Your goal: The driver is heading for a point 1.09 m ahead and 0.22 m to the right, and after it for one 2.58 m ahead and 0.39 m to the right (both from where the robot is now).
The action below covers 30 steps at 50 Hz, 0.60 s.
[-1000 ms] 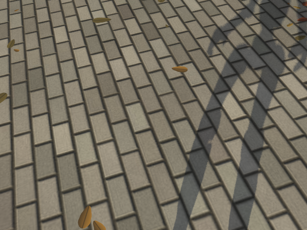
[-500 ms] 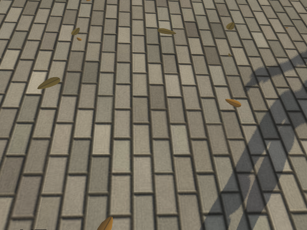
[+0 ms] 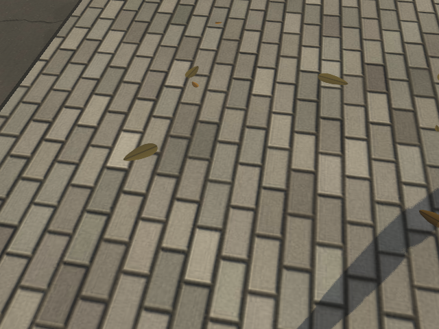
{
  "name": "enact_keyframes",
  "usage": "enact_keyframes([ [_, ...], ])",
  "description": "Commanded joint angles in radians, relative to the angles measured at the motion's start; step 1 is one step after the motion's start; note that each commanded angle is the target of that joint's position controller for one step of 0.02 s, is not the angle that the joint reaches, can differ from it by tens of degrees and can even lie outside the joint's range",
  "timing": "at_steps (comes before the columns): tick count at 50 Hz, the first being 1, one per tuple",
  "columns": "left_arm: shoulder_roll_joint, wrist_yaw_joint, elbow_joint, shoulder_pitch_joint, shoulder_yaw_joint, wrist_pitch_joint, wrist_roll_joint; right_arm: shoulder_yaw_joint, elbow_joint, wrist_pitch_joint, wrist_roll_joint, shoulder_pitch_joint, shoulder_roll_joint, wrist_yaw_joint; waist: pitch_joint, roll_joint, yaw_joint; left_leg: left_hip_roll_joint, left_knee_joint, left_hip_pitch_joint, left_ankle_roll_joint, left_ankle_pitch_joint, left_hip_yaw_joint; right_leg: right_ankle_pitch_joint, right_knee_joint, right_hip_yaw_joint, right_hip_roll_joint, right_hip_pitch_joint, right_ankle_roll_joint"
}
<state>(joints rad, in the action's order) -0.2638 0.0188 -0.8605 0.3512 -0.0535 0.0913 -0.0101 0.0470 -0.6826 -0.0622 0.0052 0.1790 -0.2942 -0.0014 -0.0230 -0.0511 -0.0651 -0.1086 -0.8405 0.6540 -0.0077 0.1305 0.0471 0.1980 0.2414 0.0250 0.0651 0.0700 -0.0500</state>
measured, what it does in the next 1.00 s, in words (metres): walks ahead: left foot, then right foot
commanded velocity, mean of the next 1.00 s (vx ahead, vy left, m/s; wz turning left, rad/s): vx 0.50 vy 0.00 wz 0.02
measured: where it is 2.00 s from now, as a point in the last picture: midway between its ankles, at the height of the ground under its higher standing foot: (253, 178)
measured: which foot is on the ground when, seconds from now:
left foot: up 0.00-0.18, down 0.20-0.72, up 0.74-1.00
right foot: down 0.00-0.22, up 0.24-0.70, down 0.72-1.00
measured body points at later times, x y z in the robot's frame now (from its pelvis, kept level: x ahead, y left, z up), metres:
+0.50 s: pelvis +0.29 +0.06 +0.00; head +0.31 +0.07 +0.45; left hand +0.46 +0.32 -0.10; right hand +0.33 -0.22 -0.11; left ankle +0.26 +0.15 -0.75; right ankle +0.43 -0.12 -0.68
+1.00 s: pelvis +0.57 -0.01 +0.00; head +0.60 -0.02 +0.45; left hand +0.61 +0.27 -0.12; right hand +0.72 -0.28 -0.11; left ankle +0.68 +0.17 -0.68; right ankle +0.56 -0.09 -0.75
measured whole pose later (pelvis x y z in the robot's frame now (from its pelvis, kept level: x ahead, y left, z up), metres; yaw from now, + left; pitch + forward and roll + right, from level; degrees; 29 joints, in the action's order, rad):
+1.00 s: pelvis +0.57 -0.01 +0.00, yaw +0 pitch +1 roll -1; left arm -0.27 0.02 -0.88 0.32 -0.04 0.08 0.00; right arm 0.06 -0.77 -0.06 0.00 0.18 -0.31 0.00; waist -0.02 -0.05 -0.05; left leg -0.13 -0.92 0.65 -0.01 0.14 0.04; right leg 0.16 0.26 0.05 0.07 0.12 -0.07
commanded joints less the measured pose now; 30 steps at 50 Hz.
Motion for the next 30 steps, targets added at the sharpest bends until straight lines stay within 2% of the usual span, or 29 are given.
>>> enact_keyframes([
  [1, -0.178, -0.008, 0.066, -0.052, -0.036, 0.012, -0.011, -0.003, 0.082, -0.024, 0.002, -0.093, -0.023, -0.013, -0.039, 0.108, 0.003, 0.02, 0.185, -0.071, -0.008, -0.174, -0.035, -0.23, -0.124, -0.111, -0.229, 0.09, -0.155],
  [4, -0.194, -0.01, 0.035, 0.013, -0.037, -0.002, -0.019, 0.0, 0.11, -0.029, 0.013, -0.166, -0.037, -0.027, -0.05, 0.109, -0.016, 0.039, 0.272, -0.083, 0.01, -0.205, -0.03, -0.242, -0.101, -0.122, -0.273, 0.009, -0.143],
  [7, -0.212, -0.016, 0.016, 0.027, -0.043, -0.023, -0.019, 0.013, 0.122, -0.031, 0.012, -0.169, -0.068, -0.038, -0.035, 0.117, 0.014, 0.06, 0.323, -0.11, 0.049, -0.104, -0.033, -0.371, -0.021, -0.127, -0.314, -0.103, -0.113],
  [8, -0.223, -0.019, 0.016, 0.017, -0.045, -0.03, -0.018, 0.023, 0.112, -0.03, 0.009, -0.118, -0.089, -0.037, 0.0, 0.128, 0.05, 0.085, 0.335, -0.19, 0.066, -0.071, -0.054, -0.515, 0.05, -0.113, -0.307, -0.119, -0.101],
  [9, -0.218, -0.021, 0.018, 0.003, -0.041, -0.036, -0.016, 0.043, 0.077, -0.028, 0.007, 0.004, -0.121, -0.032, 0.076, 0.12, 0.121, 0.113, 0.359, -0.362, 0.094, -0.076, -0.083, -0.65, 0.202, -0.076, -0.271, -0.096, -0.078],
  [10, -0.184, -0.024, 0.031, 0.004, -0.025, -0.038, -0.002, 0.065, 0.038, -0.024, 0.003, 0.166, -0.171, -0.022, 0.197, 0.094, 0.192, 0.054, 0.328, -0.624, 0.134, -0.091, -0.031, -0.568, 0.427, -0.042, -0.223, 0.031, -0.045],
  [11, -0.077, -0.019, 0.062, 0.112, 0.01, -0.022, 0.008, 0.087, 0.026, -0.018, -0.019, 0.274, -0.279, -0.016, 0.362, -0.122, 0.17, -0.215, 0.337, -1.027, 0.282, 0.047, 0.399, -0.176, 0.836, 0.009, -0.082, 0.425, 0.028],
  [12, -0.085, -0.013, 0.044, 0.108, 0.015, -0.002, 0.002, 0.073, 0.014, -0.015, -0.002, 0.306, -0.219, -0.019, 0.442, -0.211, 0.179, -0.286, 0.498, -1.074, 0.328, 0.161, 0.696, 0.365, 1.002, -0.114, -0.017, 0.577, 0.033],
  [13, -0.175, -0.004, 0.07, 0.026, -0.011, 0.011, -0.027, 0.051, 0.016, -0.015, 0.002, 0.242, -0.166, -0.02, 0.289, -0.135, 0.177, -0.256, 0.524, -0.967, 0.283, 0.233, 0.589, 0.335, 1.069, -0.141, -0.082, 0.674, 0.018],
  [14, -0.177, -0.002, 0.093, -0.055, -0.009, 0.016, -0.035, 0.042, 0.026, -0.014, 0.002, 0.171, -0.144, -0.02, 0.171, -0.075, 0.155, -0.217, 0.545, -0.818, 0.259, 0.177, 0.454, 0.249, 1.04, -0.106, -0.131, 0.683, 0.01],
  [15, -0.166, -0.004, 0.099, -0.092, -0.009, 0.016, -0.019, 0.035, 0.026, -0.016, -0.006, 0.114, -0.123, -0.023, 0.091, -0.017, 0.125, -0.176, 0.579, -0.68, 0.248, 0.088, 0.359, 0.181, 0.975, -0.09, -0.164, 0.656, 0.014],
  [16, -0.16, -0.006, 0.094, -0.081, -0.015, 0.007, -0.008, 0.028, 0.029, -0.023, -0.014, 0.076, -0.098, -0.025, 0.065, -0.031, 0.088, -0.145, 0.611, -0.589, 0.237, 0.011, 0.293, 0.129, 0.92, -0.099, -0.196, 0.594, 0.018],
  [17, -0.141, -0.005, 0.084, -0.057, -0.012, -0.005, -0.006, 0.027, 0.028, -0.028, -0.015, 0.054, -0.092, -0.027, 0.056, -0.042, 0.065, -0.125, 0.643, -0.53, 0.239, -0.024, 0.257, 0.1, 0.898, -0.098, -0.204, 0.543, 0.028],
  [18, -0.119, -0.006, 0.074, -0.039, -0.008, -0.016, -0.004, 0.029, 0.021, -0.035, -0.011, 0.048, -0.094, -0.028, 0.054, -0.043, 0.051, -0.117, 0.668, -0.496, 0.249, -0.062, 0.222, 0.081, 0.878, -0.09, -0.206, 0.52, 0.038],
  [20, -0.104, -0.012, 0.083, -0.069, -0.004, -0.03, 0.002, 0.034, 0.0, -0.047, -0.006, 0.056, -0.112, -0.025, 0.025, -0.029, 0.043, -0.111, 0.703, -0.465, 0.261, -0.123, 0.162, 0.019, 0.808, -0.085, -0.211, 0.544, 0.059],
  [23, -0.092, -0.01, 0.113, -0.179, 0.002, -0.026, 0.011, 0.039, -0.031, -0.044, -0.005, 0.092, -0.129, -0.014, -0.011, 0.0, 0.07, -0.088, 0.725, -0.484, 0.246, -0.156, 0.086, -0.154, 0.617, -0.079, -0.208, 0.586, 0.077],
  [26, -0.073, 0.003, 0.138, -0.288, 0.012, -0.012, 0.005, 0.043, -0.06, -0.036, 0.003, 0.137, -0.152, -0.004, -0.033, 0.003, 0.111, -0.064, 0.73, -0.491, 0.216, -0.136, 0.025, -0.3, 0.423, -0.046, -0.172, 0.534, 0.075],
  [28, -0.075, 0.012, 0.157, -0.348, 0.014, -0.007, -0.001, 0.047, -0.088, -0.029, 0.009, 0.183, -0.165, -0.002, -0.045, 0.004, 0.135, -0.085, 0.721, -0.534, 0.214, -0.112, 0.029, -0.324, 0.359, -0.041, -0.156, 0.524, 0.069],
  [30, -0.086, 0.022, 0.177, -0.389, 0.013, -0.003, -0.004, 0.049, -0.111, -0.018, 0.012, 0.21, -0.169, 0.0, -0.057, 0.001, 0.142, -0.117, 0.691, -0.611, 0.207, -0.125, 0.038, -0.289, 0.311, -0.051, -0.149, 0.549, 0.051],
])
Keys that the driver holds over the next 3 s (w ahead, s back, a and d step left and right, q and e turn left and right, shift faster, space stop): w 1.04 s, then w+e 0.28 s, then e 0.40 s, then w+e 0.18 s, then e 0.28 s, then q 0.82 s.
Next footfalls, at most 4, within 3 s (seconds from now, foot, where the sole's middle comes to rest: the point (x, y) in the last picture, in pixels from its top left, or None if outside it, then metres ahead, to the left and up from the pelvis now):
0.20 left None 0.30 0.15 -0.78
0.72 right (278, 292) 0.60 -0.09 -0.78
1.26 left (212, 207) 0.90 0.14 -0.78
1.70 right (287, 186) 1.01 -0.14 -0.78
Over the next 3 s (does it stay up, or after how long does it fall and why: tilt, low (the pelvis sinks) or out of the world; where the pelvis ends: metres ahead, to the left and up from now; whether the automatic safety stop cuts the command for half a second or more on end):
stays up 1.08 0.00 0.00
